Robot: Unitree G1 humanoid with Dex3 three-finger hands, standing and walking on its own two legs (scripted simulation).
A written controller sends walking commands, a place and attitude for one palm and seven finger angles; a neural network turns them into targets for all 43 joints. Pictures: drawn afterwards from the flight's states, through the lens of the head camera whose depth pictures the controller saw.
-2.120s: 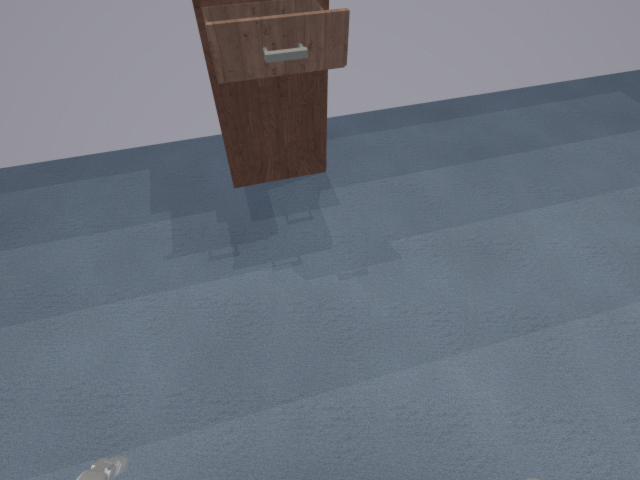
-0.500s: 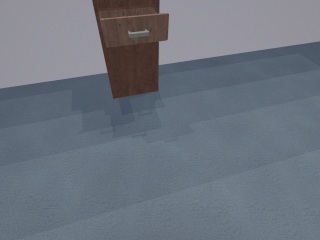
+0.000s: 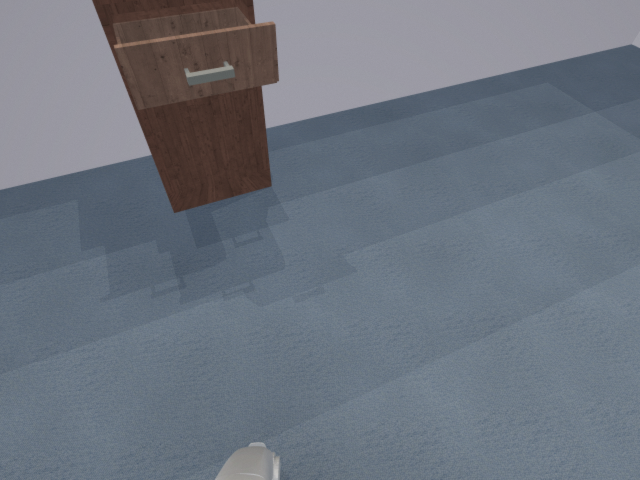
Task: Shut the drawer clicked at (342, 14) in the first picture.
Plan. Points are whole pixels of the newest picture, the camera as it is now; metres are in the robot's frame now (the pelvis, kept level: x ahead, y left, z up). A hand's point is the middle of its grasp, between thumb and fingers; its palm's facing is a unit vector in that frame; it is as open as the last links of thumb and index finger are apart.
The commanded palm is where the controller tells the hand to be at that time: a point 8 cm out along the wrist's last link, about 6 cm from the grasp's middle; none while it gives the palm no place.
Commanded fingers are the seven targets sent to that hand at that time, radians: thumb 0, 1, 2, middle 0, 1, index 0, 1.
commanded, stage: walk to a spot facing it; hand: left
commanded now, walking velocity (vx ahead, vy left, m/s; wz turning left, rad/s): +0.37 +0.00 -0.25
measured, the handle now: (208, 71) +1.03 +0.40 -0.03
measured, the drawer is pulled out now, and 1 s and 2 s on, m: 0.29 0.29 0.29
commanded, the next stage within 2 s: turn to face it in 1.26 s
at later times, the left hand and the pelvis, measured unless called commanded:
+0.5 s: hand (220, 349) +0.33 +0.20 -0.15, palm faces -0.18 -0.96 -0.21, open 7.4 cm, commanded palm none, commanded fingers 0.00 0.90 0.90 -0.20 -0.30 -0.20 -0.30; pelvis +0.19 +0.03 +0.00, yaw -12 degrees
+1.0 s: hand (241, 324) +0.40 +0.19 -0.20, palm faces -0.17 -0.97 -0.14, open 7.3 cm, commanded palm none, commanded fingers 0.00 0.90 0.90 -0.20 -0.30 -0.20 -0.30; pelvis +0.41 +0.01 -0.02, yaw -15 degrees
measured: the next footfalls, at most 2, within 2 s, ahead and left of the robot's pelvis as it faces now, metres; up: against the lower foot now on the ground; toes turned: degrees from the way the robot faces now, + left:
left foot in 0.14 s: +0.21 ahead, +0.14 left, +0.00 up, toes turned +4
right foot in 0.58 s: +0.31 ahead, -0.12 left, +0.00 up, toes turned -20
